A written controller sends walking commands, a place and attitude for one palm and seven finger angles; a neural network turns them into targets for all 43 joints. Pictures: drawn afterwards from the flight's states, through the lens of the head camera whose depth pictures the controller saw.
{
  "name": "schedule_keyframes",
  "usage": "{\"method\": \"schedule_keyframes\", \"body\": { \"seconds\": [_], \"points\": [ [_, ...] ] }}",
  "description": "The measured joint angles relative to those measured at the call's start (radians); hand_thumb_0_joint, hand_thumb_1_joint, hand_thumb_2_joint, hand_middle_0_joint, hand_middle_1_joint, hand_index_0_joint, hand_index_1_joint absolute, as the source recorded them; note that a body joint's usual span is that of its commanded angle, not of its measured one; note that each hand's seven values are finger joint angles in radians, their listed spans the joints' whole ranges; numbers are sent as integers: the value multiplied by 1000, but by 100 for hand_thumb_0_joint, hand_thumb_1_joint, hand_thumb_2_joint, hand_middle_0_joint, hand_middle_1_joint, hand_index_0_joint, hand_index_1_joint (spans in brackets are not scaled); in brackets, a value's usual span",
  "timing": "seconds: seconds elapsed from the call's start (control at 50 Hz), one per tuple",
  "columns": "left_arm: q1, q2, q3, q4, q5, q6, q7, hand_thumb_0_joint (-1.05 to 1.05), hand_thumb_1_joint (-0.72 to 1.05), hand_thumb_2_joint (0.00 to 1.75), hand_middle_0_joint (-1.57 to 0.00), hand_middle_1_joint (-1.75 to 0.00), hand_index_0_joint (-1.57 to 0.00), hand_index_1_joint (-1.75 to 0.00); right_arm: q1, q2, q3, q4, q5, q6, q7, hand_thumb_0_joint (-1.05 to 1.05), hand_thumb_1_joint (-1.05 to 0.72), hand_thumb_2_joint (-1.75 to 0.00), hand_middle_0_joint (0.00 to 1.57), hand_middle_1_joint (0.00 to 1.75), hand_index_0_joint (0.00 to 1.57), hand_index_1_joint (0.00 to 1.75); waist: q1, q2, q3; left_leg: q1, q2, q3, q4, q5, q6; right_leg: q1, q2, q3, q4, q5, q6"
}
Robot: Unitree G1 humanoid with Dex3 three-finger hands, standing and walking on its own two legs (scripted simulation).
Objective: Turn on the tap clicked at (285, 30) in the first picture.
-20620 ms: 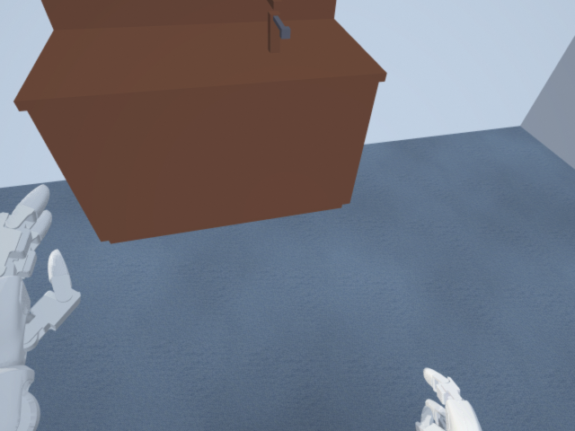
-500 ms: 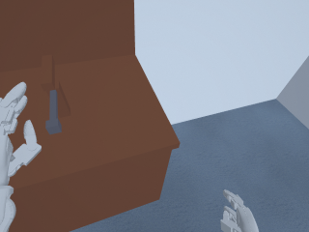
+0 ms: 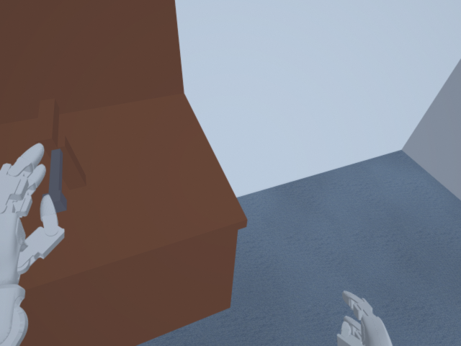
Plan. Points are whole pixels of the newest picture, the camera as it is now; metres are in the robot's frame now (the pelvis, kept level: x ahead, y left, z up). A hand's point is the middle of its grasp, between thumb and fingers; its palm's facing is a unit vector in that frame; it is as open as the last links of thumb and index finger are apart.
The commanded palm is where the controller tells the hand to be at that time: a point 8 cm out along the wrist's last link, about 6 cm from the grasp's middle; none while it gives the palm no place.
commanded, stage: look again from close up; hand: left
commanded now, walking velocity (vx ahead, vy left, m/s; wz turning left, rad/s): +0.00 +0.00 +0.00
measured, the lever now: (54, 202) +0.32 +0.33 +0.08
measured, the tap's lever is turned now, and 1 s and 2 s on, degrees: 0 0 0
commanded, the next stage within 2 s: turn the palm inward beside the body in 0.38 s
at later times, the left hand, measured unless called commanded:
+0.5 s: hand (44, 230) +0.22 +0.26 +0.16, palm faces +0.37 -0.85 -0.38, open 7.4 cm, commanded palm +0.15 +0.30 +0.17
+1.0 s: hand (39, 256) +0.18 +0.25 +0.17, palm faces +0.57 -0.77 -0.28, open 7.4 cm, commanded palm +0.13 +0.27 +0.16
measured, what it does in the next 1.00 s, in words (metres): stands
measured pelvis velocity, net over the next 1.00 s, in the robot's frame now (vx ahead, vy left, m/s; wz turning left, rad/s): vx -0.02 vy -0.03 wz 0.09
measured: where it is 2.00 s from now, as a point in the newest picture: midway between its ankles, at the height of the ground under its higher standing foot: outside the picture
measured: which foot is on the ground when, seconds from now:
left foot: down 0.00-1.00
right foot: down 0.00-1.00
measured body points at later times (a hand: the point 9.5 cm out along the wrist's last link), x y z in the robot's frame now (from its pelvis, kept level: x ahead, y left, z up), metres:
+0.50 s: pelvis +0.00 +0.01 +0.00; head +0.00 +0.03 +0.45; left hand +0.19 +0.31 +0.18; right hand +0.18 -0.21 -0.07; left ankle +0.01 +0.08 -0.74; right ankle -0.02 -0.10 -0.74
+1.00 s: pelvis -0.02 -0.03 -0.02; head -0.03 -0.04 +0.43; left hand +0.15 +0.28 +0.18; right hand +0.20 -0.23 -0.10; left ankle +0.01 +0.08 -0.74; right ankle -0.02 -0.10 -0.74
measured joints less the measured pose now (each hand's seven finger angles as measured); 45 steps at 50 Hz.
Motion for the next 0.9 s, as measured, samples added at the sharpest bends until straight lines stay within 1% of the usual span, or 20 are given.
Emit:
{"method": "schedule_keyframes", "body": {
  "seconds": [0.48, 0.5, 0.52, 0.54, 0.56, 0.58, 0.6, 0.62, 0.64, 0.66, 0.68, 0.72, 0.76, 0.8, 0.84, 0.88, 0.9],
  "points": [
    [0, -2, -7, -15, 3, 16, 6, 1, 89, 90, -21, -30, -21, -30, -8, 19, 12, -7, -2, 5, -1, 2, -91, -90, 20, 30, 20, 30, 11, -8, 13, 15, -23, 1, -19, 8, 19, 11, -22, 1, -6, 0, 20],
    [-41, 30, -15, -4, 12, 13, 3, 1, 89, 90, -21, -30, -21, -30, 9, 9, 30, -36, 11, 9, -24, 2, -91, -90, 20, 30, 20, 30, 18, -8, 25, 7, -26, -6, -7, 6, 21, 4, -23, -4, 14, -12, 27],
    [-119, 72, -11, 30, 42, 10, -15, 1, 88, 90, -21, -30, -21, -30, 18, 4, 34, -42, -3, -7, -34, 2, -91, -90, 20, 30, 20, 30, 33, -12, 44, 1, -34, -13, 8, 4, 21, -9, -28, -5, 47, -17, 16],
    [-193, 98, 2, 69, 53, 19, -26, 1, 88, 90, -21, -30, -21, -30, 12, 4, 34, -24, -21, -20, -23, 1, -91, -90, 20, 30, 20, 30, 39, -18, 56, -5, -43, -19, 16, 5, 18, -21, -36, -8, 76, -31, 11],
    [-244, 108, 21, 95, 47, 39, -32, 1, 88, 90, -21, -30, -21, -30, -1, 3, 36, -1, -32, -21, -3, 1, -91, -90, 20, 30, 20, 30, 39, -23, 56, -12, -51, -21, 18, 8, 14, -36, -43, -7, 99, -45, 8],
    [-276, 105, 41, 110, 22, 67, -39, 1, 88, 90, -21, -30, -21, -30, -13, 3, 37, 19, -36, -18, 13, 1, -91, -90, 20, 30, 20, 30, 40, -25, 47, -20, -55, -16, 18, 11, 12, -52, -48, -2, 116, -54, 10],
    [-292, 89, 58, 120, -12, 95, -47, 1, 88, 90, -21, -30, -21, -30, -23, 2, 38, 37, -36, -14, 23, 1, -91, -90, 20, 30, 20, 30, 40, -23, 35, -24, -58, -10, 18, 11, 12, -63, -51, 4, 126, -58, 15],
    [-293, 67, 69, 122, -46, 126, -56, 1, 88, 90, -21, -30, -21, -30, -30, -1, 38, 49, -34, -11, 32, 1, -91, -90, 20, 30, 20, 30, 38, -16, 22, -26, -58, -5, 19, 10, 12, -68, -51, 9, 131, -60, 20],
    [-281, 43, 72, 117, -68, 155, -64, 1, 89, 90, -20, -30, -21, -30, -35, -5, 37, 57, -30, -9, 38, 2, -91, -90, 20, 30, 20, 30, 33, -5, 10, -28, -56, -3, 23, 7, 13, -69, -50, 12, 133, -61, 22],
    [-257, 21, 64, 108, -77, 180, -71, 1, 89, 90, -20, -30, -21, -30, -38, -9, 35, 61, -26, -6, 44, 2, -91, -90, 20, 30, 20, 30, 29, 5, 0, -29, -54, -2, 29, 3, 15, -68, -48, 13, 134, -62, 22],
    [-223, 5, 48, 94, -73, 201, -74, 1, 89, 90, -20, -30, -20, -30, -41, -14, 33, 60, -23, -2, 48, 2, -91, -90, 21, 30, 20, 30, 24, 15, -8, -31, -53, -2, 35, -2, 16, -69, -46, 12, 136, -63, 20],
    [-141, -16, 0, 60, -46, 223, -69, 1, 89, 90, -20, -30, -20, -30, -50, -21, 32, 52, -19, 8, 53, 2, -91, -90, 21, 30, 20, 30, 16, 26, -14, -36, -49, -2, 51, -10, 16, -72, -42, 11, 147, -69, 17],
    [-69, -28, -45, 31, -24, 217, -50, 1, 89, 90, -20, -30, -20, -30, -60, -21, 28, 43, -24, 12, 53, 2, -91, -90, 21, 30, 20, 30, 11, 24, -12, -49, -45, -7, 71, -17, 12, -83, -39, 5, 167, -77, 12],
    [-24, -32, -71, 6, -18, 188, -22, 1, 89, 90, -20, -30, -21, -30, -66, -16, 24, 39, -30, 9, 45, 2, -91, -90, 21, 30, 20, 30, 17, 10, -7, -66, -40, -15, 95, -23, 5, -97, -35, -3, 190, -86, 4],
    [-15, -24, -73, -13, -13, 143, 18, 1, 89, 90, -21, -30, -21, -30, -64, -10, 19, 41, -36, -3, 38, 2, -91, -90, 20, 30, 20, 30, 32, -7, -6, -82, -34, -27, 118, -30, -5, -108, -29, -17, 207, -94, -6],
    [-31, -21, -55, -19, -6, 93, 60, 2, 88, 90, -21, -30, -21, -30, -62, -7, 18, 50, -37, -19, 35, 2, -91, -90, 20, 30, 20, 30, 45, -15, -7, -99, -27, -44, 144, -37, -15, -116, -22, -35, 222, -101, -17],
    [-48, -21, -43, -18, -1, 78, 78, 2, 88, 90, -21, -30, -21, -30, -62, -7, 18, 56, -35, -26, 33, 2, -91, -90, 20, 30, 20, 30, 49, -15, -8, -107, -25, -53, 157, -41, -19, -118, -19, -44, 229, -105, -22]
  ]
}}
